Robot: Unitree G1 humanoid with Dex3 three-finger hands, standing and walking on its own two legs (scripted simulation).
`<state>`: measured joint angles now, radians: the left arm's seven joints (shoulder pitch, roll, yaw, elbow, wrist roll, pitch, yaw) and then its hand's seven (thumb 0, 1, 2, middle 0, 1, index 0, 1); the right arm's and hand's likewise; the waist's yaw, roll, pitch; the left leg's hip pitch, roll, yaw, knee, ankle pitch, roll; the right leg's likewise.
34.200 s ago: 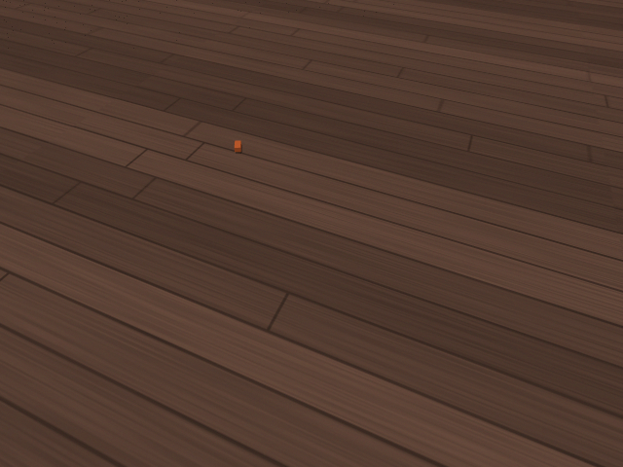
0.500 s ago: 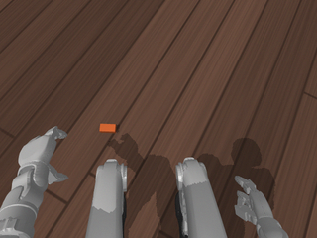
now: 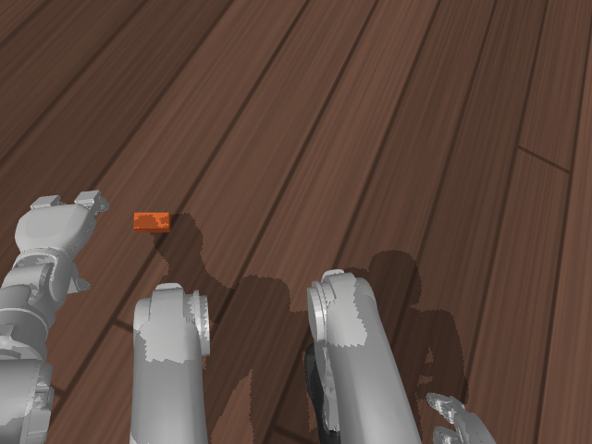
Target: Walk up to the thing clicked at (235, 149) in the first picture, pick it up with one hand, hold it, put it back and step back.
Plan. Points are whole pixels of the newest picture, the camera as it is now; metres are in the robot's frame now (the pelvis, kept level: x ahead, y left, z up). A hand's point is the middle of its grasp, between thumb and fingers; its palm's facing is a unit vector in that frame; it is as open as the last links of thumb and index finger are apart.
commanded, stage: rise first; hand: left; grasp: from above
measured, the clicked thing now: (152, 222) +0.51 +0.21 -0.35
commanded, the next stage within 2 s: none
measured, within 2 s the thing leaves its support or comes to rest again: neither
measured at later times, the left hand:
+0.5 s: hand (95, 236) +0.43 +0.26 -0.20, palm faces -0.46 -0.03 -0.89, open 12.8 cm
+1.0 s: hand (105, 228) +0.45 +0.26 -0.21, palm faces -0.45 -0.03 -0.89, open 13.0 cm
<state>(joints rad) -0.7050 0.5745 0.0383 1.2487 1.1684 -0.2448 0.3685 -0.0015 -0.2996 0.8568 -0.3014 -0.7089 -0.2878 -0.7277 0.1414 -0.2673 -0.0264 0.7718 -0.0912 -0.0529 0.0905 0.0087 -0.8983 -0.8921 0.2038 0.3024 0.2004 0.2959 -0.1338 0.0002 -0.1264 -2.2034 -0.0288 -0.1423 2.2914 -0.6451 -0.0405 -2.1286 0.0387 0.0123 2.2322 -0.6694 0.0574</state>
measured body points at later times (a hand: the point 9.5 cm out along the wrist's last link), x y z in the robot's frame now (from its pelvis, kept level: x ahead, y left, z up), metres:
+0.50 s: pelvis +0.01 +0.00 -0.03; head +0.23 +0.06 +0.36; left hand +0.45 +0.26 -0.15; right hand +0.08 -0.27 -0.14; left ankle +0.09 +0.13 -0.33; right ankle +0.11 -0.14 -0.33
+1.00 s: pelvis +0.02 -0.01 -0.04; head +0.25 +0.04 +0.35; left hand +0.47 +0.25 -0.16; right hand +0.07 -0.29 -0.15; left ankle +0.09 +0.13 -0.33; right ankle +0.11 -0.15 -0.33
